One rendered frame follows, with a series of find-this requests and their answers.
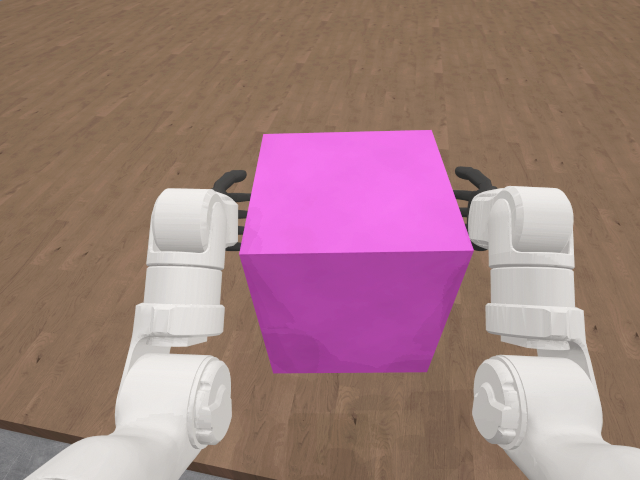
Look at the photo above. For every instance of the right robot hand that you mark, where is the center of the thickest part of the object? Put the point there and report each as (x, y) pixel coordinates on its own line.
(481, 182)

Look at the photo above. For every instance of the left robot hand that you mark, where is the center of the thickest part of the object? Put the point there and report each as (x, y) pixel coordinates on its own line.
(221, 185)

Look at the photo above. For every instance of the robot left upper arm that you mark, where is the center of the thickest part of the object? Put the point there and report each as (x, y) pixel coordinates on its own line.
(171, 406)

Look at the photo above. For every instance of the robot right upper arm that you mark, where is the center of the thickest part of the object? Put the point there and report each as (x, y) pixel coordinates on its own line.
(545, 414)

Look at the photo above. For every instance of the carton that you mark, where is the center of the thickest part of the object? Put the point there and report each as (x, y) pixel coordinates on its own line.
(354, 250)

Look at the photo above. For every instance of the robot right forearm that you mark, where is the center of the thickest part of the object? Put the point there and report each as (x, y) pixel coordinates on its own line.
(529, 234)

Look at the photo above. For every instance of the robot left forearm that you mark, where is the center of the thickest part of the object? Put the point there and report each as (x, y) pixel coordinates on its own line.
(189, 231)

